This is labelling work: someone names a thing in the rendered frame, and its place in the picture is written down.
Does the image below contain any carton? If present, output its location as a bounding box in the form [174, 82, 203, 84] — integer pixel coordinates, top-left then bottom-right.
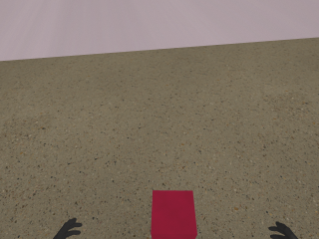
[151, 190, 197, 239]

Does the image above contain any left robot hand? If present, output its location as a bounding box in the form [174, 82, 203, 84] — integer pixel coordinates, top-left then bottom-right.
[53, 218, 83, 239]

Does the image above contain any right robot hand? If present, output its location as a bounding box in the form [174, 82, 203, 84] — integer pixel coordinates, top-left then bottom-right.
[268, 221, 298, 239]

